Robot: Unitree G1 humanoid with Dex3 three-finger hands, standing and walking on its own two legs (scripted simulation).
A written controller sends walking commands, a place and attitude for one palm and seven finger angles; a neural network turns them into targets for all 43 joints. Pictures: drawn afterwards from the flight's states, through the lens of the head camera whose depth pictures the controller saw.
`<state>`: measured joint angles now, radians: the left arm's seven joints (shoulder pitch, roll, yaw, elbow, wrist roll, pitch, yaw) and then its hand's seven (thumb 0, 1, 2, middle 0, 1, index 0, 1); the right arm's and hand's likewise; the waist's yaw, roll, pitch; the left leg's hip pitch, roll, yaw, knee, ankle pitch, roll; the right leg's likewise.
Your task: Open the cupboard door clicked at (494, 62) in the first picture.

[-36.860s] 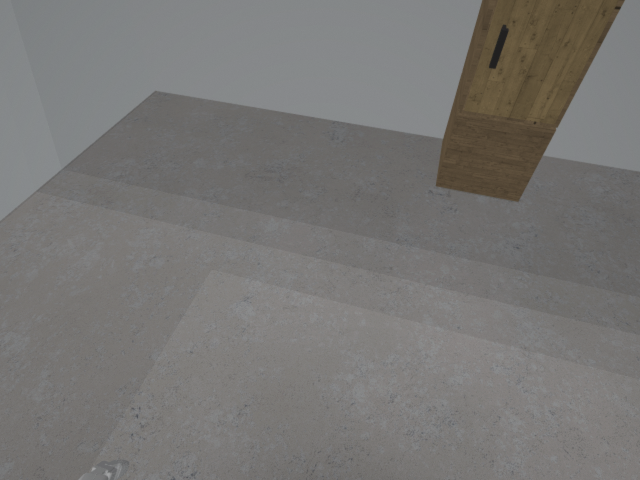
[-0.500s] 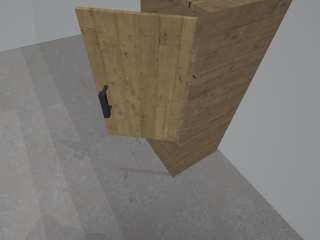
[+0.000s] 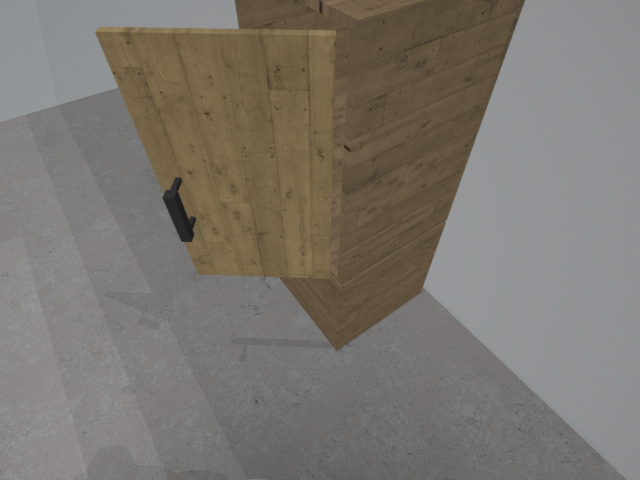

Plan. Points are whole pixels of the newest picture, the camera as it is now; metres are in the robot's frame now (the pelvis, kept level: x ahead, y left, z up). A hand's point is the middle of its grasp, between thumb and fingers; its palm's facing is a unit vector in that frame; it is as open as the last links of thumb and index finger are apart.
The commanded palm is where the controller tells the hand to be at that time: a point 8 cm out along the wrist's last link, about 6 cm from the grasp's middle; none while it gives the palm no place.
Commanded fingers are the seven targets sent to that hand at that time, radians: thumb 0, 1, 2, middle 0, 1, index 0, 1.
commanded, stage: come to a stop and stand still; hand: left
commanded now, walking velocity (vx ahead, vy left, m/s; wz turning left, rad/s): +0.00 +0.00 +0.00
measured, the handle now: (182, 209) +0.60 +0.31 -0.08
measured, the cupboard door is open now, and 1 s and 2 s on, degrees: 52 52 52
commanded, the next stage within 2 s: look again from close up in 0.36 s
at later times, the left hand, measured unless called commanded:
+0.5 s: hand out of the picture +0.01 +0.16 -0.17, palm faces +0.02 -0.98 -0.20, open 7.3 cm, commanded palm none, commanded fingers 0.00 0.90 0.90 -0.20 -0.30 -0.20 -0.30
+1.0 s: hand out of the picture +0.03 +0.18 -0.16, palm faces -0.01 -0.97 -0.24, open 7.4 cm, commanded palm none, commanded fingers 0.00 0.90 0.90 -0.20 -0.30 -0.20 -0.30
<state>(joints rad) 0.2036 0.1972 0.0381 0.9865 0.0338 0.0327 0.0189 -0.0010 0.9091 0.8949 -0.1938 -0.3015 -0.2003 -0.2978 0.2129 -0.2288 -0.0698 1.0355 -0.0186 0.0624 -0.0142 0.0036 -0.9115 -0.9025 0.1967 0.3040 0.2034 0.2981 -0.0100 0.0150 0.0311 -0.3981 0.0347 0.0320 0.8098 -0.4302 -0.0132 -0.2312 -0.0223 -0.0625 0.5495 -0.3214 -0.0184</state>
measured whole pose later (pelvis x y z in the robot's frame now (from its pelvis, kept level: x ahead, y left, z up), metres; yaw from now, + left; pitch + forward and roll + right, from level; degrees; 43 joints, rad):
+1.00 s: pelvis +0.01 +0.00 +0.00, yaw -1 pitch -1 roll +1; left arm 0.26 0.16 0.00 1.09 0.01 -0.01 0.03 0.00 0.91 0.89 -0.20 -0.30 -0.20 -0.30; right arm 0.27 -0.17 0.01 1.10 -0.02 -0.03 -0.02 0.01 -0.92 -0.90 0.20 0.30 0.20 0.30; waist 0.00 0.02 0.03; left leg -0.17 0.00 0.06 0.47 -0.28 0.01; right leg -0.18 -0.02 -0.04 0.51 -0.31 -0.01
